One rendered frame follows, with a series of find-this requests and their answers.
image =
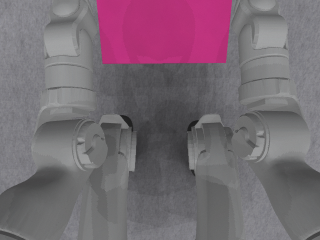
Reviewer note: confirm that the robot left upper arm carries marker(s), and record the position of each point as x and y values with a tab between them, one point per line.
65	153

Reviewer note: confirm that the left robot forearm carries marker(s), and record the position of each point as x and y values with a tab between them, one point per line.
68	62

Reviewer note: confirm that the right robot forearm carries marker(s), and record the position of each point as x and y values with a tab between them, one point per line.
264	58

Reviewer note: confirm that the robot left shin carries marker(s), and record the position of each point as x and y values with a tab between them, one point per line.
113	118

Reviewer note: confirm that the robot right upper arm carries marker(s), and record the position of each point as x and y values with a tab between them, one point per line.
275	144

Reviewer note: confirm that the carton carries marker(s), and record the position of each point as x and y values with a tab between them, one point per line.
164	31

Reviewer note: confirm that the left robot thigh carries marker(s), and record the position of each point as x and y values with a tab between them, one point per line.
103	214

